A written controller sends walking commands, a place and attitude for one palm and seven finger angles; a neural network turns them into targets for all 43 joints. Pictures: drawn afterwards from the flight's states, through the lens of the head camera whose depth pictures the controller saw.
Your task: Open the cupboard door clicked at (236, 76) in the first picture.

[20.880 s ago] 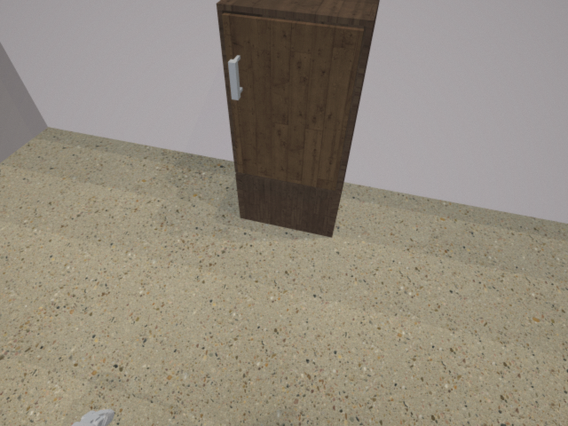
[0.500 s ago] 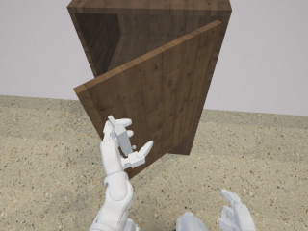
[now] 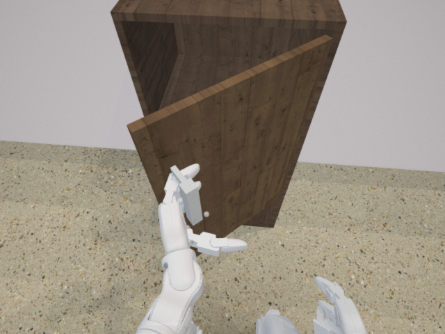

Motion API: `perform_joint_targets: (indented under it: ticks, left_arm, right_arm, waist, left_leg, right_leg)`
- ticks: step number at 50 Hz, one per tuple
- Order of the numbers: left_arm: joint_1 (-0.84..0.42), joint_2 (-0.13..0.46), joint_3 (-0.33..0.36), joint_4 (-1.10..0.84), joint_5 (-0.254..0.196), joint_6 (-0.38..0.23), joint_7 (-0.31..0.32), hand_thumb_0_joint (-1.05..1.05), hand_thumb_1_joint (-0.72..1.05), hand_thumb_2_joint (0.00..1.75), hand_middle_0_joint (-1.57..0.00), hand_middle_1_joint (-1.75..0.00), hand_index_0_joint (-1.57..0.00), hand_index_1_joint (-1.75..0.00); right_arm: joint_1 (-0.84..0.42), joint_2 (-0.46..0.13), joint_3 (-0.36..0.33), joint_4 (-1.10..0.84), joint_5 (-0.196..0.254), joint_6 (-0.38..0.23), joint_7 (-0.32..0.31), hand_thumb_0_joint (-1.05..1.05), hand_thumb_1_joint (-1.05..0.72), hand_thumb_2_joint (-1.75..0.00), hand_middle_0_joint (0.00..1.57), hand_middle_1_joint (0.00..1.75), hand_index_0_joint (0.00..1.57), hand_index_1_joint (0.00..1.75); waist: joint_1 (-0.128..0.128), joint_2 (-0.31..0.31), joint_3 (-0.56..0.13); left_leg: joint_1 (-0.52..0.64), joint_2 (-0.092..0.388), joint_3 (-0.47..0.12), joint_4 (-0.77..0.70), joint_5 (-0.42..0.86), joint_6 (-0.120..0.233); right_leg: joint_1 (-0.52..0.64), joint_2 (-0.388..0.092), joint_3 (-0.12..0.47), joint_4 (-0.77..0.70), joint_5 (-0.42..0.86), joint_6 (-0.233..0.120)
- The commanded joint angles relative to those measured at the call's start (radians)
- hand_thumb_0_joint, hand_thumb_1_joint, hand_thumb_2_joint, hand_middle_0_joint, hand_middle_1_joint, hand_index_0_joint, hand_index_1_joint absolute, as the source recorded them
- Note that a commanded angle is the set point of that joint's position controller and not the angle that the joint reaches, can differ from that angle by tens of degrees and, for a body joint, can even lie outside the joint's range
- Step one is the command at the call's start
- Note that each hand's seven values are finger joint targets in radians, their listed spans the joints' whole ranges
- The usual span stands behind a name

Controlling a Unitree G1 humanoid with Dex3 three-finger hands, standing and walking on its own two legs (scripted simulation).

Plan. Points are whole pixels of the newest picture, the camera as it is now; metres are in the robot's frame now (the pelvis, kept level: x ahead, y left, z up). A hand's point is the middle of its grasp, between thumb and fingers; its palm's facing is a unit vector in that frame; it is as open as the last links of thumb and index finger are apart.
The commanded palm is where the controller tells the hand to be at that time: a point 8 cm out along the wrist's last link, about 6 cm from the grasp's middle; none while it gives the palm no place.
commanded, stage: slide the hand sideways off the handle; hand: left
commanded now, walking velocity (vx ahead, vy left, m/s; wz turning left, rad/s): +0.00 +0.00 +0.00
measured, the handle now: (185, 195) +0.35 +0.09 +0.04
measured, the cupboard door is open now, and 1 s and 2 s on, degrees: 42 45 45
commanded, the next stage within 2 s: draw the hand back to the body in 1.24 s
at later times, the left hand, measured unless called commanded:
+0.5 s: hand (204, 239) +0.27 +0.05 +0.04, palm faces -0.14 -0.99 +0.02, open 16.1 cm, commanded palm +0.24 +0.11 +0.04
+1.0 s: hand (175, 263) +0.23 +0.09 +0.04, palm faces -0.11 -0.99 -0.04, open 16.1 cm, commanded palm +0.20 +0.16 +0.04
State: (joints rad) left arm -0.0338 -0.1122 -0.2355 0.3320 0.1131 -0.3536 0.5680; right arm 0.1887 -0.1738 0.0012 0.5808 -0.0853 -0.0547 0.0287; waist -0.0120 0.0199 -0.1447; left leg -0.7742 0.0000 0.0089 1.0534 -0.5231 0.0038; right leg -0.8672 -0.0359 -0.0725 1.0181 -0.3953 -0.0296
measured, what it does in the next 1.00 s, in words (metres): stands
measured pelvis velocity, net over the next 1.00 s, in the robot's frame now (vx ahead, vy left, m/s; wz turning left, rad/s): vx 0.01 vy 0.00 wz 0.01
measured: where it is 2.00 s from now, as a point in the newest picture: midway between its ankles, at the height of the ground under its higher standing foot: outside the picture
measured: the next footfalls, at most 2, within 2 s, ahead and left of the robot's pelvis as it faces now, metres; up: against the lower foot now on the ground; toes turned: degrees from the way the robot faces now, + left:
none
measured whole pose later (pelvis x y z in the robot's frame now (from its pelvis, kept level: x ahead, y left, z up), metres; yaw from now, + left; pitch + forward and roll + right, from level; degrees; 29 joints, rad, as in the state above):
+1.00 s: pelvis +0.01 +0.00 -0.02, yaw +0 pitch +15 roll +0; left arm 0.42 0.13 -0.15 -0.17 -0.05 -0.33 -0.05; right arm 0.24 -0.21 0.02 0.40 0.00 -0.07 -0.01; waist 0.00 0.03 -0.14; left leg -0.83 0.00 0.00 1.16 -0.60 0.00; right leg -0.92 -0.04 -0.08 1.13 -0.47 -0.03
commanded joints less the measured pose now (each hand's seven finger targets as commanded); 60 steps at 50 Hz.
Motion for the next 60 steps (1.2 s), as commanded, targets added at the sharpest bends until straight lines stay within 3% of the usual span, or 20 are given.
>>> perform_joint_targets:
  ticks: [1,2,3,4,5,7,9,11,13,16,18,22,26,34,36,41,45,46,54,60]
  left_arm:
    - [-0.226,-0.119,-0.006,-0.213,0.025,-0.046,0.055,0.0,-0.5,0.3,-0.15,-0.3,-0.15,-0.3]
    - [-0.229,-0.127,-0.014,-0.215,0.025,-0.042,0.057,0.0,-0.5,0.3,-0.15,-0.3,-0.15,-0.3]
    - [-0.219,-0.03,-0.245,-0.254,0.146,-0.074,-0.165,0.0,-0.5,0.3,-0.15,-0.3,-0.15,-0.3]
    - [-0.259,0.054,-0.16,-0.315,0.106,-0.117,-0.284,0.0,-0.5,0.3,-0.15,-0.3,-0.15,-0.3]
    - [-0.241,0.088,-0.148,-0.338,0.09,-0.139,-0.36,0.0,-0.5,0.3,-0.15,-0.3,-0.15,-0.3]
    - [-0.221,0.08,-0.179,-0.375,0.039,-0.141,-0.493,0.0,-0.5,0.3,-0.15,-0.3,-0.15,-0.3]
    - [-0.219,0.028,-0.169,-0.373,-0.077,-0.109,-0.561,0.0,-0.5,0.3,-0.15,-0.3,-0.15,-0.3]
    - [-0.189,0.003,-0.124,-0.373,-0.169,-0.066,-0.562,0.0,-0.5,0.3,-0.15,-0.3,-0.15,-0.3]
    - [-0.156,0.01,-0.073,-0.369,-0.2,-0.036,-0.522,0.0,-0.5,0.3,-0.15,-0.3,-0.15,-0.3]
    - [-0.053,0.057,-0.028,-0.399,-0.151,-0.035,-0.447,0.0,-0.5,0.3,-0.15,-0.3,-0.15,-0.3]
    - [-0.01,0.049,-0.052,-0.436,-0.101,-0.048,-0.421,0.0,-0.5,0.3,-0.15,-0.3,-0.15,-0.3]
    - [0.073,0.107,-0.023,-0.487,-0.066,-0.061,-0.414,0.0,-0.5,0.3,-0.15,-0.3,-0.15,-0.3]
    - [0.179,0.128,-0.012,-0.552,-0.069,-0.054,-0.434,0.0,-0.5,0.3,-0.15,-0.3,-0.15,-0.3]
    - [0.235,0.151,-0.014,-0.658,-0.109,-0.047,-0.493,0.0,-0.5,0.3,-0.15,-0.3,-0.15,-0.3]
    - [0.293,0.173,0.016,-0.648,-0.114,-0.051,-0.507,0.0,-0.5,0.3,-0.15,-0.3,-0.15,-0.3]
    - [0.377,0.231,0.077,-0.69,-0.135,-0.052,-0.549,0.0,-0.5,0.3,-0.15,-0.3,-0.15,-0.3]
    - [0.406,0.257,0.121,-0.712,-0.166,-0.042,-0.581,0.0,-0.5,0.3,-0.15,-0.3,-0.15,-0.3]
    - [0.445,0.268,0.143,-0.712,-0.179,-0.04,-0.589,0.0,-0.5,0.3,-0.15,-0.3,-0.15,-0.3]
    - [0.516,0.327,0.253,-0.713,-0.253,-0.056,-0.66,0.0,-0.5,0.3,-0.15,-0.3,-0.15,-0.3]
    - [0.527,0.356,0.272,-0.755,-0.296,-0.094,-0.742,0.0,-0.5,0.3,-0.15,-0.3,-0.15,-0.3]
  right_arm:
    - [-0.059,-0.096,-0.031,-0.148,0.0,-0.047,-0.002,0.0,-0.9,-0.9,0.2,0.3,0.2,0.3]
    - [-0.061,-0.096,-0.031,-0.147,0.0,-0.047,0.0,0.0,-0.9,-0.9,0.2,0.3,0.2,0.3]
    - [0.019,-0.139,-0.033,-0.121,0.009,-0.045,0.001,0.0,-0.9,-0.9,0.2,0.3,0.2,0.3]
    - [0.023,-0.134,-0.041,-0.146,0.019,-0.046,-0.005,0.0,-0.9,-0.9,0.2,0.3,0.2,0.3]
    - [0.017,-0.136,-0.042,-0.159,0.023,-0.044,-0.012,0.0,-0.9,-0.9,0.2,0.3,0.2,0.3]
    - [0.015,-0.133,-0.038,-0.182,0.042,-0.051,-0.017,0.0,-0.9,-0.9,0.2,0.3,0.2,0.3]
    - [0.002,-0.131,-0.025,-0.212,0.067,-0.058,-0.023,0.0,-0.9,-0.9,0.2,0.3,0.2,0.3]
    - [-0.023,-0.136,-0.018,-0.234,0.086,-0.069,-0.032,0.0,-0.9,-0.9,0.2,0.3,0.2,0.3]
    - [-0.023,-0.144,-0.016,-0.242,0.088,-0.071,-0.034,0.0,-0.9,-0.9,0.2,0.3,0.2,0.3]
    - [-0.011,-0.147,-0.022,-0.259,0.075,-0.071,-0.021,0.0,-0.9,-0.9,0.2,0.3,0.2,0.3]
    - [0.002,-0.14,-0.026,-0.269,0.067,-0.065,-0.008,0.0,-0.9,-0.9,0.2,0.3,0.2,0.3]
    - [0.003,-0.139,-0.027,-0.29,0.06,-0.051,0.003,0.0,-0.9,-0.9,0.2,0.3,0.2,0.3]
    - [0.009,-0.135,-0.027,-0.313,0.065,-0.038,-0.001,0.0,-0.9,-0.9,0.2,0.3,0.2,0.3]
    - [0.016,-0.138,-0.021,-0.325,0.071,-0.048,-0.026,0.0,-0.9,-0.9,0.2,0.3,0.2,0.3]
    - [0.021,-0.14,-0.024,-0.324,0.073,-0.052,-0.033,0.0,-0.9,-0.9,0.2,0.3,0.2,0.3]
    - [0.022,-0.141,-0.027,-0.333,0.075,-0.057,-0.037,0.0,-0.9,-0.9,0.2,0.3,0.2,0.3]
    - [0.027,-0.141,-0.027,-0.339,0.078,-0.06,-0.044,0.0,-0.9,-0.9,0.2,0.3,0.2,0.3]
    - [0.025,-0.142,-0.027,-0.345,0.08,-0.062,-0.046,0.0,-0.9,-0.9,0.2,0.3,0.2,0.3]
    - [0.022,-0.145,-0.034,-0.339,0.089,-0.076,-0.06,0.0,-0.9,-0.9,0.2,0.3,0.2,0.3]
    - [0.017,-0.158,-0.039,-0.332,0.095,-0.098,-0.065,0.0,-0.9,-0.9,0.2,0.3,0.2,0.3]
  waist:
    - [-0.002,-0.083,-0.263]
    - [-0.001,-0.073,-0.263]
    - [-0.105,-0.108,-0.217]
    - [-0.072,-0.084,-0.284]
    - [-0.05,-0.065,-0.331]
    - [-0.056,-0.013,-0.327]
    - [-0.055,-0.015,-0.265]
    - [-0.04,-0.056,-0.22]
    - [-0.029,-0.093,-0.199]
    - [0.007,-0.11,-0.238]
    - [0.002,-0.095,-0.252]
    - [0.019,-0.081,-0.252]
    - [0.027,-0.068,-0.25]
    - [-0.012,-0.073,-0.194]
    - [-0.006,-0.099,-0.198]
    - [0.012,-0.044,-0.232]
    - [0.009,-0.064,-0.232]
    - [0.023,-0.059,-0.236]
    - [0.018,-0.112,-0.204]
    - [0.004,-0.042,-0.203]
  left_leg:
    - [0.041,-0.013,-0.028,-0.157,0.211,-0.013]
    - [0.044,-0.012,-0.027,-0.159,0.209,-0.014]
    - [0.069,-0.007,-0.027,-0.123,0.216,0.011]
    - [0.057,-0.014,-0.034,-0.117,0.241,0.013]
    - [0.071,-0.017,-0.032,-0.118,0.256,0.014]
    - [0.103,-0.014,-0.04,-0.118,0.273,0.01]
    - [0.101,-0.012,-0.053,-0.148,0.207,0.006]
    - [0.089,-0.012,-0.065,-0.181,0.153,0.003]
    - [0.077,-0.012,-0.075,-0.197,0.132,-0.003]
    - [0.065,-0.013,-0.069,-0.183,0.202,-0.01]
    - [0.07,-0.01,-0.058,-0.158,0.243,-0.012]
    - [0.031,-0.015,-0.042,-0.138,0.223,-0.01]
    - [0.021,-0.019,-0.035,-0.134,0.24,-0.009]
    - [-0.004,-0.019,-0.045,-0.108,0.177,-0.002]
    - [-0.014,-0.019,-0.049,-0.098,0.189,-0.001]
    - [-0.023,-0.027,-0.037,-0.075,0.209,-0.001]
    - [-0.049,-0.029,-0.031,-0.06,0.193,0.002]
    - [-0.057,-0.031,-0.029,-0.06,0.21,0.002]
    - [-0.143,-0.033,-0.014,-0.009,0.158,0.001]
    - [-0.144,-0.031,-0.016,0.015,0.14,0.003]
  right_leg:
    - [0.242,0.023,0.013,-0.126,0.112,-0.013]
    - [0.239,0.024,0.01,-0.124,0.108,-0.013]
    - [0.2,0.013,0.044,-0.116,0.185,-0.01]
    - [0.243,0.002,0.047,-0.093,0.228,-0.018]
    - [0.277,0.001,0.055,-0.08,0.255,-0.021]
    - [0.251,0.002,0.05,-0.068,0.253,-0.022]
    - [0.226,0.012,0.029,-0.095,0.156,-0.018]
    - [0.218,0.022,0.01,-0.116,0.074,-0.015]
    - [0.21,0.023,-0.004,-0.111,0.048,-0.01]
    - [0.226,0.017,-0.001,-0.076,0.09,-0.013]
    - [0.213,0.014,0.005,-0.058,0.13,-0.014]
    - [0.227,0.013,0.023,-0.053,0.126,-0.019]
    - [0.256,0.016,0.029,-0.058,0.158,-0.021]
    - [0.214,0.019,0.029,-0.06,0.12,-0.008]
    - [0.217,0.022,0.03,-0.054,0.13,-0.009]
    - [0.233,0.02,0.041,-0.04,0.16,-0.009]
    - [0.251,0.02,0.053,-0.049,0.16,-0.004]
    - [0.271,0.021,0.056,-0.048,0.179,-0.006]
    - [0.302,0.011,0.116,-0.083,0.117,0.008]
    - [0.255,0.009,0.125,-0.082,0.061,0.007]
